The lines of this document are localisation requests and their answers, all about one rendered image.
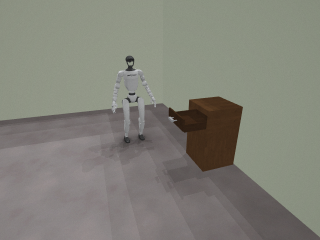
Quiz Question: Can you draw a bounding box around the robot right shin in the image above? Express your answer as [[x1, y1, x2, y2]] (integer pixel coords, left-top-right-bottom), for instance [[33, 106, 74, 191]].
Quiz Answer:
[[124, 120, 130, 138]]

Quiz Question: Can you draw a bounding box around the handle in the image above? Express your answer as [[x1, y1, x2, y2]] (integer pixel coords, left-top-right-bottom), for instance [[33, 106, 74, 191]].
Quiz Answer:
[[168, 116, 177, 122]]

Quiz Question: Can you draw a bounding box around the left robot forearm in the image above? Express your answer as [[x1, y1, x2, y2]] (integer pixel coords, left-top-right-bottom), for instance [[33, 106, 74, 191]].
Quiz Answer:
[[144, 82, 153, 98]]

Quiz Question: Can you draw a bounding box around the cabinet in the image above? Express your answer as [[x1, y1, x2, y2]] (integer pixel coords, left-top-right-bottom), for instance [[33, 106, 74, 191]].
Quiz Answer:
[[186, 96, 243, 172]]

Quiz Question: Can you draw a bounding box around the robot right hand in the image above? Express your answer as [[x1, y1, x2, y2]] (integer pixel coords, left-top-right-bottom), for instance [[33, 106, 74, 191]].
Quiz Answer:
[[111, 101, 118, 113]]

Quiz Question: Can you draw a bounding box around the right robot forearm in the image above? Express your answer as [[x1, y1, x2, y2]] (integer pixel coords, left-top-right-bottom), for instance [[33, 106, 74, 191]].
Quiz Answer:
[[112, 84, 119, 101]]

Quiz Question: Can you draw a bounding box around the right robot upper arm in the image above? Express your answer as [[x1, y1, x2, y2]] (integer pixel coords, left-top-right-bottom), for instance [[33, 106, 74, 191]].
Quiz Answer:
[[115, 70, 124, 89]]

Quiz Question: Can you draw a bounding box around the left robot upper arm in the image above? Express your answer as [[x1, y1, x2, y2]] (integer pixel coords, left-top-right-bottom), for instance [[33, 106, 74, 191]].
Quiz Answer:
[[137, 69, 147, 86]]

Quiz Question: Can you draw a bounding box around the left robot foot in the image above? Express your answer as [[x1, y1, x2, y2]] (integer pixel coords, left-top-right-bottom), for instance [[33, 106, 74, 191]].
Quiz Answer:
[[138, 133, 145, 141]]

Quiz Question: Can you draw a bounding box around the robot left hand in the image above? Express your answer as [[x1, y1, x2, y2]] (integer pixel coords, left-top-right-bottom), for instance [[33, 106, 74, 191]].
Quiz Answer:
[[150, 96, 157, 108]]

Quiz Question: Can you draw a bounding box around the drawer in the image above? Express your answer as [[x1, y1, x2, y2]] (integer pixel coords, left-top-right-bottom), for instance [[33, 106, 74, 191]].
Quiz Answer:
[[168, 107, 208, 133]]

